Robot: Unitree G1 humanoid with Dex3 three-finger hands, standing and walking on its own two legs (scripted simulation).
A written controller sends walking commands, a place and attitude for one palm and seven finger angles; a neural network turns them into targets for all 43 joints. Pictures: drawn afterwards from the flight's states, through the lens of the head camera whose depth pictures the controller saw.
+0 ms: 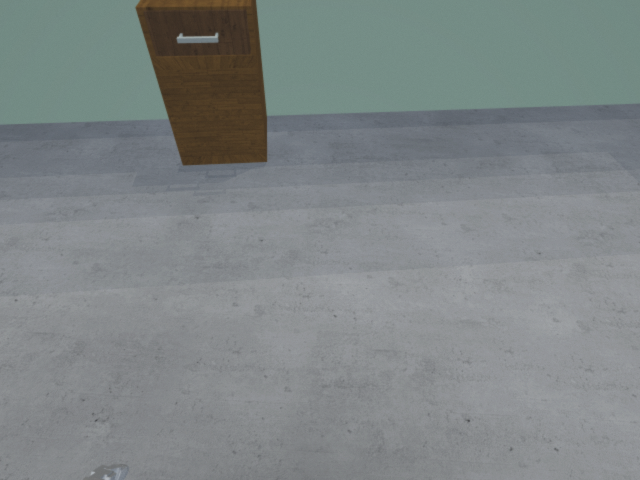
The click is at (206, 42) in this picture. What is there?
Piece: drawer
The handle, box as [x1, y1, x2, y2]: [176, 33, 218, 42]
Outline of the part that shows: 176,38 177,42 217,42 218,34 216,33 214,36 183,37 182,33 180,33 179,36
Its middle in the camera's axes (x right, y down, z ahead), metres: -0.49 -0.80 +1.54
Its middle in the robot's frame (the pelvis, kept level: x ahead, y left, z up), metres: +1.66 +0.57 -0.13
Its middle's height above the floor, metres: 0.64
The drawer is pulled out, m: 0.00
